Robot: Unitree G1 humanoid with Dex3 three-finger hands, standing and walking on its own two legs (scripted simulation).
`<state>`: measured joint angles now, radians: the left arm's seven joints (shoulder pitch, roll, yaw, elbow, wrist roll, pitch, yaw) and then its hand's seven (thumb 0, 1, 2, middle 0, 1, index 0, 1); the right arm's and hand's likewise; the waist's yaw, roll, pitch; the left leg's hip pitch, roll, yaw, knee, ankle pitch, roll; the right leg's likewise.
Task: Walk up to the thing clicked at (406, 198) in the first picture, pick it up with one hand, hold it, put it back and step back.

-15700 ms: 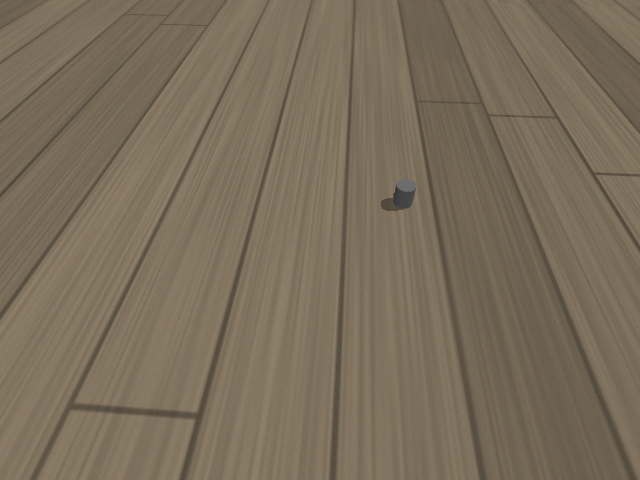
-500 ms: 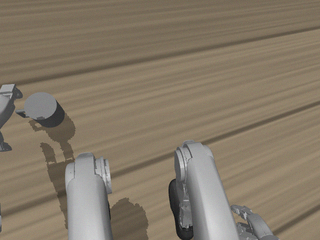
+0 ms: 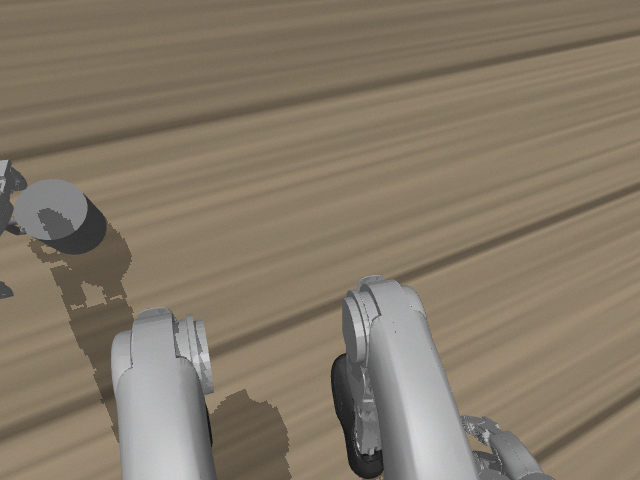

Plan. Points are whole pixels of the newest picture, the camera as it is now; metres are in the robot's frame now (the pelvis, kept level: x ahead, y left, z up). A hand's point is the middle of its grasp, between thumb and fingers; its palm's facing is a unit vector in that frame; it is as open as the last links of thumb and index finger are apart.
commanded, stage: approach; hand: left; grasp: from above
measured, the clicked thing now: (52, 221) +0.48 +0.33 -0.29
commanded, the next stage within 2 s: withdraw in 1.08 s
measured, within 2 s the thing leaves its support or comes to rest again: neither
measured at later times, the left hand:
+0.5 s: hand (50, 174) +0.50 +0.29 -0.16, palm faces -0.35 -0.05 -0.94, open 13.9 cm
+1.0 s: hand (3, 244) +0.42 +0.34 -0.18, palm faces -0.51 -0.10 -0.85, open 13.9 cm
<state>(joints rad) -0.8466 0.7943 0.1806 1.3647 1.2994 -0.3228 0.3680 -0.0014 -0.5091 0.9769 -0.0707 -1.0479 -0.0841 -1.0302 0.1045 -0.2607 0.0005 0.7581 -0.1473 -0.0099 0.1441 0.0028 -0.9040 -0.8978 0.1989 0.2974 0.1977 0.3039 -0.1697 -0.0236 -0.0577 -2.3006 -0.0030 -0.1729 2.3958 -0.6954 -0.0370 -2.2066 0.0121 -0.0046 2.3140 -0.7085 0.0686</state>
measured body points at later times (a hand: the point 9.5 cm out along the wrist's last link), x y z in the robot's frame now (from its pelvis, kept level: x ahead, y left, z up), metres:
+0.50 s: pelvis +0.00 +0.00 -0.01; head +0.25 +0.09 +0.36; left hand +0.52 +0.29 -0.11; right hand +0.05 -0.28 -0.10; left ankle +0.07 +0.13 -0.30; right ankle +0.10 -0.15 -0.30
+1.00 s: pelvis -0.01 +0.00 +0.00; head +0.24 +0.09 +0.36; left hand +0.44 +0.34 -0.13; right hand +0.05 -0.28 -0.10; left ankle +0.07 +0.13 -0.30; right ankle +0.10 -0.15 -0.30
